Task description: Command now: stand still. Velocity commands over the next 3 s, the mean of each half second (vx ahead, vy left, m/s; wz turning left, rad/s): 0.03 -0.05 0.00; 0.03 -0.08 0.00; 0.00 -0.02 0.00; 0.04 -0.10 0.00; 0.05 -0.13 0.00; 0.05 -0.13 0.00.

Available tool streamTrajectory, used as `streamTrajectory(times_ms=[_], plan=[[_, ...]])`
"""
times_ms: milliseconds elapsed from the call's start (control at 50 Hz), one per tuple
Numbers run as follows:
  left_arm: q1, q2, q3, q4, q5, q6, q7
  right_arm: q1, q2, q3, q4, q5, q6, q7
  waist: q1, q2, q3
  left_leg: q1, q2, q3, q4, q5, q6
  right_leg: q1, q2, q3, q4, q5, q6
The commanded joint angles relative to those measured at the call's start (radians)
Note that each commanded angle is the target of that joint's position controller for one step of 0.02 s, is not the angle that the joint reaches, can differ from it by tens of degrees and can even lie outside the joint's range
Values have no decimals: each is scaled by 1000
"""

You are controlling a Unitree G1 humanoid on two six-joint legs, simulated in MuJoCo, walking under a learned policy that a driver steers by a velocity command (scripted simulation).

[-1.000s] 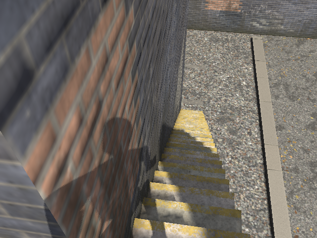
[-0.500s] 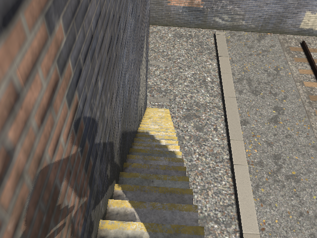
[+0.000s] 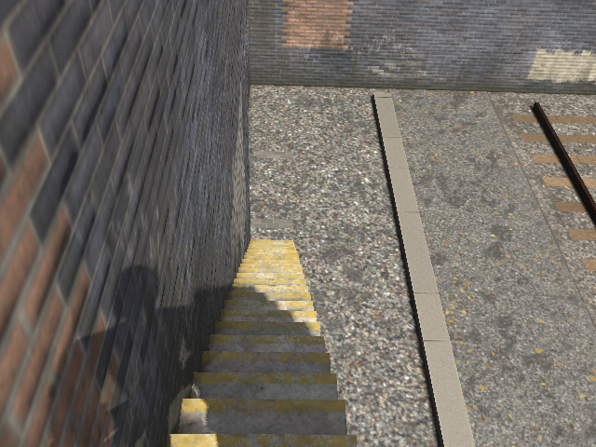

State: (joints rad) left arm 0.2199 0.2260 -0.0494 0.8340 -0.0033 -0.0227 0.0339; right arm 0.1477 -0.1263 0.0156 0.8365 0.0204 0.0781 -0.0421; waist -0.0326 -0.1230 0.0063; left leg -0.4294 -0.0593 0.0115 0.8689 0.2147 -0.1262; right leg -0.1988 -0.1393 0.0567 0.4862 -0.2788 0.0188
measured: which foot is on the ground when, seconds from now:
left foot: down 0.00-1.00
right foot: down 0.00-1.00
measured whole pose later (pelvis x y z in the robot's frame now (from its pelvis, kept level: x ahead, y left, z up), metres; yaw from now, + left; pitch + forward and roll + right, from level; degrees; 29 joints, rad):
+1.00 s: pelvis +0.03 -0.04 -0.02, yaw +1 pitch -3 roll -2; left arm 0.31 0.25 -0.02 0.75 0.04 0.01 -0.07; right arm 0.21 -0.31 -0.06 0.86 0.01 0.06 -0.01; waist 0.03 0.00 0.01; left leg -0.19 0.11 -0.10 0.62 -0.38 -0.10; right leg -0.19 0.04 -0.02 0.58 -0.34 -0.01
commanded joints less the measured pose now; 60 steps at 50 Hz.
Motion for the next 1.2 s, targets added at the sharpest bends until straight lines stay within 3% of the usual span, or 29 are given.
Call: streamTrajectory(times_ms=[20,40,60,80,100,140,180,200,220,280,300,320,340,380,460,480,560,620,680,700,740,860,880,900,940,1060,1080,1120,1200], plan=[[91,124,38,-3,39,4,-41,98,-41,-1,13,1,-32,11,4,37,188,119,51,-109,-574,-99,34,35,-4,-66,-170,79,-32],[178,110,39,6,33,11,-38,44,-104,-12,-29,-27,-50,-5,73,75,132,255,137,-171,-476,149,61,21,-38,-19,-140,226,-23],[189,110,38,5,46,28,-41,82,-141,-29,-35,-41,-65,-13,37,56,73,414,207,-202,-419,288,71,-65,-25,-19,-82,184,-23],[155,62,32,-1,28,41,-53,110,-158,-39,-26,-20,-70,-15,18,97,16,420,260,-296,-417,274,93,-89,4,-14,-95,40,-2],[102,74,44,-24,23,50,-63,130,-161,-41,-21,-6,-80,-16,-1,133,12,376,295,-350,-435,304,114,-60,26,-7,-104,-8,15],[84,36,35,-38,25,64,-76,73,-146,-43,-18,-1,-83,-10,20,204,-1,297,274,-305,-452,181,112,49,34,-6,-149,2,19],[60,71,48,-66,40,62,-81,48,-146,-42,-41,-20,-83,-3,25,219,16,232,231,-235,-451,191,97,151,60,-10,-179,133,6],[27,104,57,-90,76,52,-81,98,-243,-85,-4,-7,-70,-3,4,285,-49,347,212,-175,-355,332,107,81,95,-35,-79,144,-1],[26,114,62,-99,79,43,-82,152,-229,-90,7,-4,-61,-6,-28,279,-81,419,222,-174,-314,453,121,17,114,-41,-48,128,0],[39,91,63,-118,61,36,-86,138,-211,-93,7,-7,-39,-12,-25,276,-74,408,260,-192,-296,454,170,-59,130,-44,-39,60,-1],[93,15,35,-111,52,21,-86,21,-157,-65,12,25,-33,-5,64,360,-76,248,169,-93,-321,242,140,130,46,-13,-173,258,14],[72,67,38,-98,59,13,-75,14,-137,-68,-4,33,-17,6,29,243,-61,226,152,-88,-349,-45,113,183,36,-16,-91,458,1],[78,74,34,-91,60,19,-71,49,-138,-60,10,13,-9,15,28,182,-71,214,151,-86,-365,-183,110,225,21,0,-61,601,-24],[92,112,37,-95,60,26,-53,100,-172,-70,32,12,-17,33,38,83,-37,202,143,-86,-408,-359,86,221,-1,19,-45,731,-58],[109,122,37,-85,42,11,-63,87,-221,-73,43,6,-3,40,53,66,7,249,153,-93,-424,-385,70,119,11,56,-89,533,-67],[100,126,37,-90,35,8,-65,82,-213,-64,24,-9,0,45,43,37,0,280,159,-95,-429,-389,65,88,30,58,-80,461,-69],[87,100,38,-81,47,-7,-72,68,-264,-79,49,6,0,50,41,75,53,216,172,-102,-447,-424,64,56,36,60,-117,259,-72],[117,109,45,-67,33,-9,-73,53,-252,-74,51,6,-4,49,45,74,54,229,175,-104,-443,-396,65,44,42,49,-125,251,-67],[131,106,45,-64,38,-17,-77,50,-249,-70,52,-1,-7,51,45,102,38,237,172,-106,-447,-407,69,53,44,53,-120,204,-75],[66,160,67,-90,52,8,-86,18,-285,-87,6,-23,-20,28,20,0,42,206,204,-99,-399,-319,89,41,113,26,-65,118,-107],[83,124,65,-112,42,21,-93,18,-318,-96,4,-14,-20,15,40,93,7,206,201,-99,-353,-244,108,25,117,9,-41,85,-113],[118,128,60,-134,44,27,-99,13,-291,-85,-18,-20,-15,16,66,138,38,93,162,-80,-334,-458,123,33,99,60,-19,23,-128],[102,96,51,-139,7,29,-95,29,-220,-50,-40,-15,-21,13,60,92,74,95,181,-110,-430,-507,108,18,95,58,-81,-59,-121],[112,106,49,-146,36,30,-96,12,-333,-99,-20,-10,-25,27,81,212,53,128,174,-90,-353,-475,125,14,86,61,-51,-28,-119],[105,137,55,-148,41,28,-96,30,-321,-102,-28,-10,-26,33,66,185,37,143,183,-103,-343,-411,134,18,92,53,-36,-12,-116],[109,138,59,-140,33,23,-93,29,-325,-112,-52,-4,-24,32,56,147,51,161,182,-99,-329,-325,116,6,99,38,-39,86,-107],[163,82,34,-121,36,-3,-89,55,-286,-96,-3,16,-12,50,79,231,43,178,147,-96,-370,-444,95,32,15,85,-98,175,-85],[127,130,48,-109,41,-9,-80,57,-254,-85,8,8,0,45,40,140,104,181,150,-102,-399,-435,67,11,38,76,-54,323,-67],[107,124,47,-109,41,-7,-72,61,-277,-82,33,16,-18,43,43,98,12,238,164,-101,-436,-316,69,88,34,53,-47,410,-70]])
